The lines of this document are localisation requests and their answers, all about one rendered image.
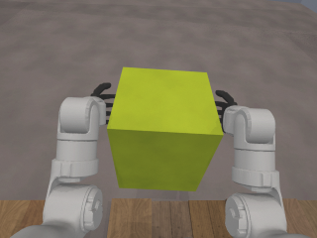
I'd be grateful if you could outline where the robot left forearm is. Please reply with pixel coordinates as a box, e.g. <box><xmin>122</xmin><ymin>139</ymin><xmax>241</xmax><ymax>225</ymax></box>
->
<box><xmin>43</xmin><ymin>96</ymin><xmax>106</xmax><ymax>221</ymax></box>

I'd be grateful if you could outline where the right robot upper arm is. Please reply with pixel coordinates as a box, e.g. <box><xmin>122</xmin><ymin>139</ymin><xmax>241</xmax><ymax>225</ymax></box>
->
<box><xmin>225</xmin><ymin>192</ymin><xmax>311</xmax><ymax>238</ymax></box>

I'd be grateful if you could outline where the carton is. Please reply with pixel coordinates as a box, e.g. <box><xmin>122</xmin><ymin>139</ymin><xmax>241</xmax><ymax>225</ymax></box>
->
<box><xmin>107</xmin><ymin>66</ymin><xmax>224</xmax><ymax>191</ymax></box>

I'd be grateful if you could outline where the right robot hand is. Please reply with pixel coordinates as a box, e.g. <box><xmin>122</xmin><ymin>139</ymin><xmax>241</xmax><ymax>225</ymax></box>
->
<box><xmin>215</xmin><ymin>90</ymin><xmax>238</xmax><ymax>133</ymax></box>

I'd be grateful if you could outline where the left robot hand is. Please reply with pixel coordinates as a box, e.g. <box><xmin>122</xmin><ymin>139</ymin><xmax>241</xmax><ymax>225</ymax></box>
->
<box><xmin>90</xmin><ymin>82</ymin><xmax>116</xmax><ymax>125</ymax></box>

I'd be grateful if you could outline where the left robot upper arm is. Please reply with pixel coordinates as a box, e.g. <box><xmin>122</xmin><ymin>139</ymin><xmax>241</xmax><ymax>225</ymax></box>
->
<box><xmin>10</xmin><ymin>183</ymin><xmax>103</xmax><ymax>238</ymax></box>

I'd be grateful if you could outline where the robot right forearm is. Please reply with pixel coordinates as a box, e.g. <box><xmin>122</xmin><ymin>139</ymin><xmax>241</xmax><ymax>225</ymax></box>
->
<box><xmin>223</xmin><ymin>105</ymin><xmax>287</xmax><ymax>230</ymax></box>

